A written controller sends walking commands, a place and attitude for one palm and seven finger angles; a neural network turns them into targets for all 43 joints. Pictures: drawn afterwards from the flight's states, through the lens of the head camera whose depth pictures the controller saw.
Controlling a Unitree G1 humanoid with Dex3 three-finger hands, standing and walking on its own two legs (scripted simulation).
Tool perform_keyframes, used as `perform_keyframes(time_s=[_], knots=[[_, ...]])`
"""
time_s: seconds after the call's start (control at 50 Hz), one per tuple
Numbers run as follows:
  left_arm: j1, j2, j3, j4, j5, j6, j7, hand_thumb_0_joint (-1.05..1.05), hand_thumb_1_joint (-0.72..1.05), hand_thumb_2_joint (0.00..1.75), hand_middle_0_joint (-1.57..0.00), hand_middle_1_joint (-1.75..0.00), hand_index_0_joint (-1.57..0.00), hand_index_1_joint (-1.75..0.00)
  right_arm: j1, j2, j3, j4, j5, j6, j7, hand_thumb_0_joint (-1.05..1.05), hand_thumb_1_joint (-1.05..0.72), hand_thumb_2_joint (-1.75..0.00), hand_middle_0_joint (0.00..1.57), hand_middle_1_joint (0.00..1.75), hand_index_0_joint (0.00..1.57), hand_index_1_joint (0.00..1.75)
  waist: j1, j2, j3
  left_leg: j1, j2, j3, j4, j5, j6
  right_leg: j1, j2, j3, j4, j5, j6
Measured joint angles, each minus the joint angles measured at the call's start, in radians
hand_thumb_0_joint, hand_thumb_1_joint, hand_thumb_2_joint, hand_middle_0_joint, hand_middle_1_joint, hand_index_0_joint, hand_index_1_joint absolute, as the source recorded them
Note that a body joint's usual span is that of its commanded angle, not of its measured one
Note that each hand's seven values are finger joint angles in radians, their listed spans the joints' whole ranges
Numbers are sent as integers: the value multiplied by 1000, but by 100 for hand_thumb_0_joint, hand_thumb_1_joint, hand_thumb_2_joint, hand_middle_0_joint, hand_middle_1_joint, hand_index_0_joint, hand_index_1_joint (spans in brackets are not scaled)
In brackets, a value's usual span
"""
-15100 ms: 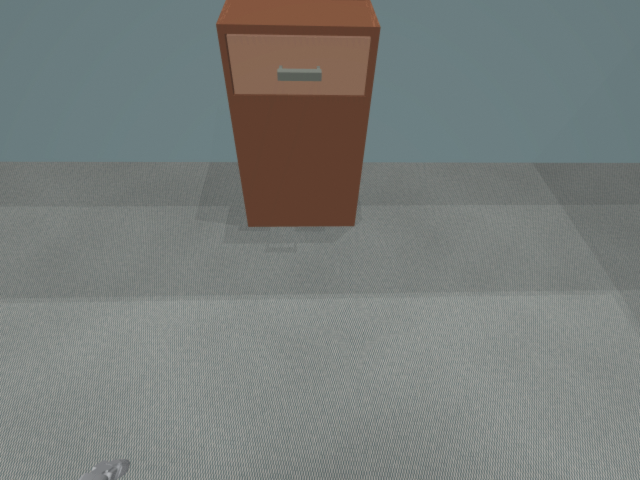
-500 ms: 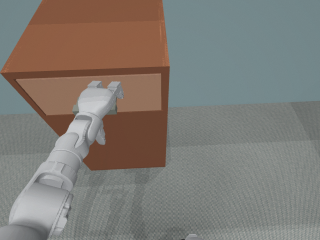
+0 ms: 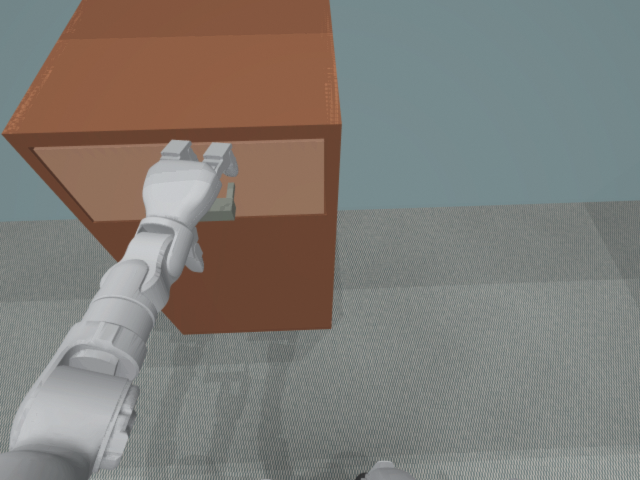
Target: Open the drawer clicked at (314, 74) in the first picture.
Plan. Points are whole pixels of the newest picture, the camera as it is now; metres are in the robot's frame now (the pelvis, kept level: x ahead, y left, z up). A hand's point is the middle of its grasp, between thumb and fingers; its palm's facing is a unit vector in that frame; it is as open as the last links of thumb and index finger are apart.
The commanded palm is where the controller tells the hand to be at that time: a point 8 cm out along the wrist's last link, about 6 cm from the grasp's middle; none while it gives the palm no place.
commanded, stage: move the hooked fingers above the handle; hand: left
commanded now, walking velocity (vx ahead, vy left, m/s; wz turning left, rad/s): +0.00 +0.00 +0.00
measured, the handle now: (194, 199) +0.53 +0.20 -0.03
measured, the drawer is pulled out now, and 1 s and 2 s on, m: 0.00 0.00 0.00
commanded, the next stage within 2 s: lower the fingers behind the handle in 1.86 s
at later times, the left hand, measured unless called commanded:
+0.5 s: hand (196, 189) +0.49 +0.17 +0.05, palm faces +0.17 -0.04 -0.98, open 13.8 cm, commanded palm +0.45 +0.22 +0.09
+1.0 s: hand (193, 195) +0.49 +0.18 +0.03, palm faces +0.09 -0.05 -0.99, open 13.8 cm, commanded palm +0.46 +0.22 +0.08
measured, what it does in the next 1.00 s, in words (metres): stands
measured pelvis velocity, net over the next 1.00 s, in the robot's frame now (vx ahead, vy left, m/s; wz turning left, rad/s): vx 0.00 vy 0.01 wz -0.02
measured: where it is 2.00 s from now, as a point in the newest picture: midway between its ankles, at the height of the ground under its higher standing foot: outside the picture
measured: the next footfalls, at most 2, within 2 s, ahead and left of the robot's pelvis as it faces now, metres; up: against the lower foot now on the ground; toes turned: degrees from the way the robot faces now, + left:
none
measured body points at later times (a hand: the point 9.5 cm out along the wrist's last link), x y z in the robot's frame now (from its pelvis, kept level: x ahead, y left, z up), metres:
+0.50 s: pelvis +0.00 +0.01 -0.01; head +0.10 -0.01 +0.43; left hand +0.47 +0.17 +0.10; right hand +0.04 -0.27 -0.14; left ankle -0.03 +0.10 -0.71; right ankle +0.03 -0.11 -0.71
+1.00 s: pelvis +0.00 +0.01 -0.01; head +0.11 +0.00 +0.43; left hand +0.48 +0.18 +0.08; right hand +0.05 -0.27 -0.14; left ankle -0.03 +0.10 -0.71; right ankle +0.03 -0.11 -0.71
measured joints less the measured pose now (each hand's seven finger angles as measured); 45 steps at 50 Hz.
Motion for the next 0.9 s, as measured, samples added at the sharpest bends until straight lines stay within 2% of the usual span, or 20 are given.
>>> perform_keyframes(time_s=[0.04,0.08,0.14,0.18,0.22,0.24,0.3,0.34,0.38,0.4,0.42,0.46,0.5,0.52,0.58,0.64,0.7,0.76,0.84,0.9], knots=[[-37,14,25,42,4,73,69,0,-49,30,-33,-120,-33,-121,-20,-4,2,13,-2,3,11,1,-91,-90,20,30,21,30,-6,6,1,-22,1,6,15,-4,1,-25,1,6,15,-1,1],[-85,32,32,119,-2,178,98,0,-49,30,-32,-120,-33,-121,-35,-7,6,24,2,10,21,1,-91,-90,20,30,20,30,-9,15,4,-33,2,13,13,0,1,-38,3,12,14,5,3],[-143,59,22,245,-44,315,40,0,-49,30,-32,-120,-32,-120,-38,-4,12,32,21,24,27,1,-91,-90,20,30,20,30,-10,30,9,-24,4,21,-17,16,3,-33,6,21,-15,24,4],[-152,69,5,282,-89,351,-52,0,-49,30,-32,-120,-32,-120,-22,2,14,28,33,30,19,1,-91,-90,20,30,20,30,-9,34,11,-6,5,23,-45,29,4,-15,8,23,-42,36,6],[-136,69,-30,260,-135,327,-153,0,-49,30,-32,-120,-32,-120,6,7,14,21,35,26,6,1,-91,-90,20,30,21,30,-8,34,14,17,4,16,-66,36,5,12,7,17,-65,41,6],[-122,64,-48,235,-147,291,-195,0,-49,30,-32,-120,-32,-120,22,9,13,20,34,20,-1,1,-91,-90,20,30,21,30,-7,32,14,27,3,11,-72,38,5,24,6,12,-72,41,6],[-70,37,-67,145,-135,144,-253,0,-49,30,-32,-120,-32,-120,54,10,12,21,27,4,-19,1,-91,-90,20,30,21,30,-7,20,10,40,2,0,-65,29,4,43,5,1,-70,31,5],[-38,22,-49,82,-99,40,-234,0,-49,30,-32,-120,-32,-120,63,8,8,18,20,-4,-24,1,-91,-90,20,30,21,30,-12,10,6,32,3,-1,-46,16,4,35,5,0,-53,20,4],[-18,15,-8,35,-56,-37,-167,0,-49,30,-33,-120,-32,-120,62,3,5,15,10,-9,-20,1,-90,-90,20,30,21,30,-20,1,-4,7,4,5,-19,2,4,8,5,5,-26,8,4],[-16,16,14,21,-39,-52,-121,0,-49,30,-33,-120,-33,-120,56,0,5,15,5,-8,-15,1,-90,-90,20,30,21,30,-26,-2,-8,-8,4,8,-3,-5,5,-9,6,9,-9,3,4],[-20,20,35,14,-24,-50,-71,0,-49,30,-33,-120,-33,-120,48,-3,4,16,1,-7,-9,1,-90,-90,20,30,21,30,-30,-3,-9,-24,5,12,12,-11,5,-27,6,12,6,-3,5],[-40,34,60,21,-8,3,24,0,-49,30,-33,-120,-33,-120,29,-8,3,17,-3,-3,4,1,-91,-90,20,30,21,30,-34,0,-7,-52,6,19,35,-20,6,-58,7,19,30,-8,6],[-61,40,39,46,-1,55,90,0,-49,30,-36,-123,-32,-120,11,-13,3,22,-3,4,17,1,-91,-90,20,30,20,30,-26,11,-2,-68,6,27,43,-21,9,-76,8,27,36,-5,11],[-72,33,26,71,2,108,106,0,-49,30,-38,-125,-32,-120,1,-15,5,27,0,11,24,1,-91,-90,20,30,20,30,-21,17,-2,-70,6,31,39,-18,11,-79,8,31,32,-1,13],[-98,21,31,177,-28,264,73,0,-49,30,-38,-125,-32,-120,-29,-10,17,34,16,36,32,1,-91,-90,20,30,20,30,-15,32,0,-53,5,45,6,-2,14,-69,10,45,5,17,16],[-96,40,59,232,-90,328,-27,0,-49,30,-37,-124,-32,-120,-34,8,28,23,33,47,18,1,-91,-90,20,30,20,30,-16,36,7,-11,5,49,-41,19,15,-30,11,50,-36,35,18],[-78,66,29,211,-117,280,-136,0,-49,30,-35,-123,-32,-120,-4,24,28,6,39,28,-8,1,-91,-90,20,30,21,30,-9,29,11,28,3,33,-73,32,13,17,9,34,-71,43,15],[-68,68,-53,142,-103,169,-193,0,-49,30,-34,-122,-32,-120,32,28,18,4,33,-1,-25,1,-91,-90,21,30,21,30,4,16,10,43,0,6,-70,30,10,47,3,8,-80,36,12],[-77,35,-69,95,-67,31,-159,0,-49,30,-33,-121,-32,-120,43,13,9,13,23,-17,-21,1,-90,-90,21,30,21,30,3,-2,4,18,-3,-13,-28,9,8,32,-3,-11,-48,14,10],[-88,18,-18,112,-38,11,-71,0,-49,30,-33,-121,-32,-120,29,-2,9,15,11,-20,-4,1,-90,-90,20,30,21,30,-15,-7,-8,-23,-2,-6,6,-7,9,-12,-2,-5,-13,1,10]])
